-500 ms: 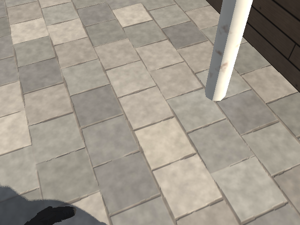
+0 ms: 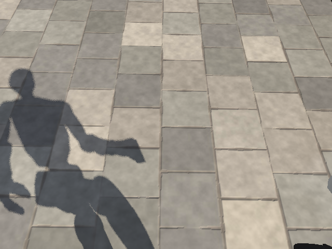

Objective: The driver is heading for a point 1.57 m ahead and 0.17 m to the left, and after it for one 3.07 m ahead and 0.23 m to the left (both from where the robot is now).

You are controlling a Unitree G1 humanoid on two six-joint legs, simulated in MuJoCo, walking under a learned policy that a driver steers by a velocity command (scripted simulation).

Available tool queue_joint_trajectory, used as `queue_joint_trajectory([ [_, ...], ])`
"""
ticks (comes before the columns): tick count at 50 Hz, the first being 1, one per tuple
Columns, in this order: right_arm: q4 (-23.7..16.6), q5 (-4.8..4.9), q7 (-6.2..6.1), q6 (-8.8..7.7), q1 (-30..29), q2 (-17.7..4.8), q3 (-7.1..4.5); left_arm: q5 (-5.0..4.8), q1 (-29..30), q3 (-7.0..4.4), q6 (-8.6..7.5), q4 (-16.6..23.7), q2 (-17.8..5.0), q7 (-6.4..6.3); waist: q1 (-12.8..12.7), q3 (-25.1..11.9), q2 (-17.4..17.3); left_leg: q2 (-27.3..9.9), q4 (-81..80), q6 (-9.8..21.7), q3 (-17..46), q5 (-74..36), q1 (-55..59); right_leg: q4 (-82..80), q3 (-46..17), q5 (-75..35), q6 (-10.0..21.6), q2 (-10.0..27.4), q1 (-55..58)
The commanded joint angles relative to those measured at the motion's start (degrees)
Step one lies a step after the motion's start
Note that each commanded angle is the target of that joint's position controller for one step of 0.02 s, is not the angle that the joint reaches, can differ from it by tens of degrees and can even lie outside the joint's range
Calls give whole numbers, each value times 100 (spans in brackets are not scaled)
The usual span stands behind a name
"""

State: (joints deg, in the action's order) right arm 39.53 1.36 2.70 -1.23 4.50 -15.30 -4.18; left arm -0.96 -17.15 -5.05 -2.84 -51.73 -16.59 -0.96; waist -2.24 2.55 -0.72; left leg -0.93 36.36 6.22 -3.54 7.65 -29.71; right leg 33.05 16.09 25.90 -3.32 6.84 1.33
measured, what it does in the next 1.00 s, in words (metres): walks ahead, turning left: right foot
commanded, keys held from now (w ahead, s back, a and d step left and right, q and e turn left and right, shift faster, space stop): w+q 0.30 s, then w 0.70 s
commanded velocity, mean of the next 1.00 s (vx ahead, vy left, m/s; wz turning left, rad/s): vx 0.50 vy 0.00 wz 0.31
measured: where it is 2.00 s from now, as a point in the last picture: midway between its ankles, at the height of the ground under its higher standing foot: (128, 116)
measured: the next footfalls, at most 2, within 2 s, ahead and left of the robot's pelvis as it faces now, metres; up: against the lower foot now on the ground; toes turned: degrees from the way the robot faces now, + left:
right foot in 0.48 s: +0.47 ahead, -0.07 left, +0.00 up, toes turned +16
left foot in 1.02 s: +0.67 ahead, +0.25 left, +0.00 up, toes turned +18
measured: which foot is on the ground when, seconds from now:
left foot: down 0.00-0.50, up 0.52-1.00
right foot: down 0.00-0.00, up 0.02-0.46, down 0.48-1.00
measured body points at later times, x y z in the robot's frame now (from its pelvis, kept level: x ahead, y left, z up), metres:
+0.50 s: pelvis +0.29 +0.00 +0.01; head +0.31 +0.01 +0.46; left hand +0.45 +0.29 -0.06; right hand +0.39 -0.28 -0.10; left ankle +0.12 +0.08 -0.71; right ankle +0.43 -0.08 -0.72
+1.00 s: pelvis +0.54 +0.09 +0.01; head +0.57 +0.10 +0.46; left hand +0.43 +0.35 -0.12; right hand +0.85 -0.04 -0.05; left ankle +0.64 +0.23 -0.71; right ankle +0.43 -0.08 -0.71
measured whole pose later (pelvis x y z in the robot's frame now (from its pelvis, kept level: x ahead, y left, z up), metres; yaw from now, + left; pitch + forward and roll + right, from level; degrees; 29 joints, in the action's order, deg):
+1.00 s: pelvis +0.54 +0.09 +0.01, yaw +17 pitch +3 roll -2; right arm 36.4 0.8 2.1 -4.7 1.2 -14.1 -1.9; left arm -1.4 -23.4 -3.0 -3.3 -52.0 -16.6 0.3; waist -5.9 0.8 -1.1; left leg -1.5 27.8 3.2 -0.3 2.5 -28.6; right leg 17.7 0.4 22.7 0.0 -0.8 2.7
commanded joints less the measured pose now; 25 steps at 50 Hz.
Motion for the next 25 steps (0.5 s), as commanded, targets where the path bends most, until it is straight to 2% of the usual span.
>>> queue_joint_trajectory([
  [1,-19,-1,-118,-70,1929,-1954,-586,140,-59,124,-310,845,-152,35,565,-2215,-1510,-1819,-1746,1941,5083,1279,5062,4620,-1469,922,112,-910,-4161],
  [2,-35,-28,-55,-162,1930,-1395,-422,-95,651,12,-480,955,-681,105,922,-1963,-679,-1779,-2114,1608,4780,1290,4972,4845,-2134,571,251,-614,-4798],
  [3,-7,-36,-53,-227,1751,-1154,-351,-172,869,18,-568,1034,-698,128,809,-1311,-548,-1597,-2042,1382,3920,911,4341,4531,-2051,63,407,-381,-4974],
  [4,-68,-23,-65,-249,1338,-985,-298,-44,850,20,-595,950,-641,73,532,-932,-45,-1326,-2000,1158,3254,357,3493,4019,-2065,-383,437,-120,-4630],
  [5,-154,-51,-86,-252,1004,-778,-230,85,795,-36,-555,893,-720,37,318,-728,-81,-1122,-2060,1035,2774,-221,2826,3549,-2080,-648,414,33,-4205],
  [6,-246,-107,-115,-251,855,-711,-194,105,698,-59,-476,877,-735,53,178,-672,-196,-1007,-2189,1013,2587,-523,2421,3359,-2105,-827,379,98,-3868],
  [9,-238,-70,-214,-295,997,-873,-237,184,793,-29,-315,958,-524,51,123,-562,-107,-831,-2367,1073,2163,-1262,1944,2627,-1968,-1262,134,-16,-3712],
  [12,-159,-34,-324,-270,1276,-962,-264,185,1442,44,-299,1168,-357,57,329,-349,-197,-604,-2372,880,1873,-1132,1820,1360,-1938,-2267,-22,-215,-3802],
  [15,-91,-16,-365,-228,1474,-974,-270,117,1988,102,-346,1327,-270,138,551,-219,-405,-455,-2315,666,1820,-533,1670,222,-1897,-3062,-16,-483,-3417],
  [17,8,-8,-365,-224,1640,-942,-259,74,2161,115,-390,1387,-303,203,657,-191,-468,-579,-2237,626,1919,-352,1797,-99,-1894,-3306,37,-526,-3238],
  [20,147,-16,-382,-198,1838,-853,-229,78,2225,83,-469,1449,-451,292,686,-143,-513,-849,-1856,574,2227,-436,2381,-434,-1947,-2985,234,-527,-3251],
  [22,184,-42,-394,-158,1808,-898,-246,77,2006,41,-509,1425,-563,304,554,-141,-672,-980,-1583,496,2385,-944,2675,-539,-1858,-2438,418,-568,-3039],
  [23,166,-40,-390,-137,1715,-888,-237,90,1642,-9,-531,1330,-641,288,339,-271,-717,-877,-1243,411,2326,-1610,2719,-733,-1705,-2340,555,-678,-2554],
  [24,123,-63,-374,-132,1648,-748,-181,141,1020,-99,-554,1168,-820,261,43,-712,-616,-560,-456,265,2103,-2228,2592,-765,-1736,-2463,764,-605,-1586],
  [25,-5,-147,-371,-135,1616,-557,-79,210,75,-165,-556,1061,-1105,235,-351,-1567,-89,-196,1101,51,1734,-1386,1807,-575,-2678,-2514,1152,254,-47],
])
